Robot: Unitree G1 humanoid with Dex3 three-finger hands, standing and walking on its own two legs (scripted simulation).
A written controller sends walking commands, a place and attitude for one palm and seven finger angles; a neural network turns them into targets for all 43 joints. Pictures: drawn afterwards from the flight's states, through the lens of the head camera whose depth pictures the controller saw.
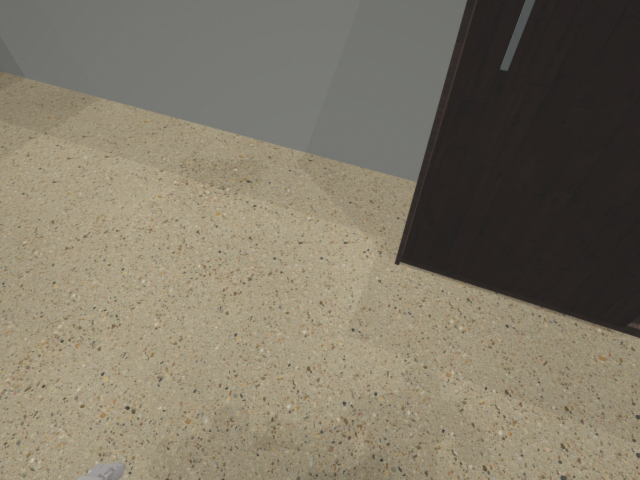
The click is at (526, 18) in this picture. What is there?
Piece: wardrobe's sliding door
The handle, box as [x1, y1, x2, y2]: [500, 0, 534, 70]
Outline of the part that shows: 534,0 526,0 524,3 500,69 507,70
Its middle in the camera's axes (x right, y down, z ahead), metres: +0.44 -0.50 +0.81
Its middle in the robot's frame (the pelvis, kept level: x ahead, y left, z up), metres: +0.99 -0.38 +0.23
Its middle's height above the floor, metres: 1.00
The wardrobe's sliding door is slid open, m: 0.00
